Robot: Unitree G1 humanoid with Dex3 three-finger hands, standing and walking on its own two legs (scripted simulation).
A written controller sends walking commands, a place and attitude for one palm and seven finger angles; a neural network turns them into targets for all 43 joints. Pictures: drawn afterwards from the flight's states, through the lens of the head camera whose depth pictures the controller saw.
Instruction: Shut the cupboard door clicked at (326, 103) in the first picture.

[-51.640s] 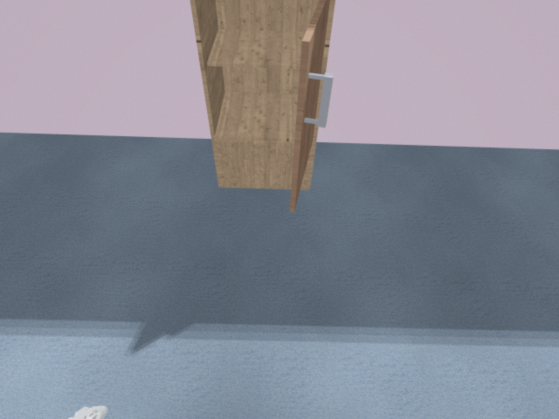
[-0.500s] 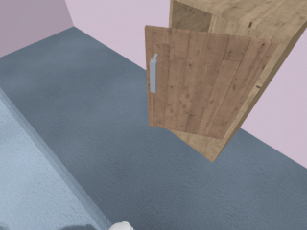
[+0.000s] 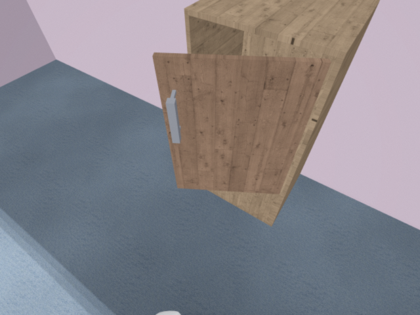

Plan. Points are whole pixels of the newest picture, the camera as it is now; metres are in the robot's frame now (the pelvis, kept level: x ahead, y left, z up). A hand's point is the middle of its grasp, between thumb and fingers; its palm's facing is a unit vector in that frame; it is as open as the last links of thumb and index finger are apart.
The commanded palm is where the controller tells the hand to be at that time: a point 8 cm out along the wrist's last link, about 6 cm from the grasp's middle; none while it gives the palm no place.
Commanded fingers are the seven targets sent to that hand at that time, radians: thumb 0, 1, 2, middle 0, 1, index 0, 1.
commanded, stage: take the last steps up to it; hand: left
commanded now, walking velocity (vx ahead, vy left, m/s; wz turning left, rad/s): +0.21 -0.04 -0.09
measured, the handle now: (175, 117) +0.62 +0.14 -0.01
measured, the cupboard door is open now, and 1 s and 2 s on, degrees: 30 30 30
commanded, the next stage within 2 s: come to a stop and stand still in 0.28 s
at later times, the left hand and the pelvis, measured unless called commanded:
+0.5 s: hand (151, 289) +0.20 +0.15 -0.17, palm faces -0.05 -0.98 -0.19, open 7.4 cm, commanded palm none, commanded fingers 0.00 0.90 0.90 -0.20 -0.30 -0.20 -0.30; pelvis +0.12 -0.02 +0.00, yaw -3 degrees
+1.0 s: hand (139, 307) +0.17 +0.17 -0.17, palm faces -0.03 -0.97 -0.25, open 7.4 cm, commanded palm none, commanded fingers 0.00 0.90 0.90 -0.20 -0.30 -0.20 -0.30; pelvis +0.11 -0.02 -0.01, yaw -3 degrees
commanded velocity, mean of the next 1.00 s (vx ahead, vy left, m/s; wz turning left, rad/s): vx -0.01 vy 0.01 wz -0.02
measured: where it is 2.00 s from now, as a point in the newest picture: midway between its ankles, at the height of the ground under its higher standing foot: outside the picture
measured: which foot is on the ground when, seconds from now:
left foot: up 0.00-0.14, down 0.16-1.00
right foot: down 0.00-0.16, up 0.18-0.46, down 0.48-1.00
